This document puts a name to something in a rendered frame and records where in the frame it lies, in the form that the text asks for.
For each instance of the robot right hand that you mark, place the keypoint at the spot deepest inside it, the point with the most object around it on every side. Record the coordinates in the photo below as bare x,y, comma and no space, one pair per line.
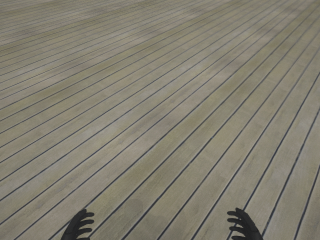
249,230

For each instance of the robot left hand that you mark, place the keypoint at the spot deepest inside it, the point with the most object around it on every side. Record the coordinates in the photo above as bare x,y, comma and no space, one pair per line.
72,231

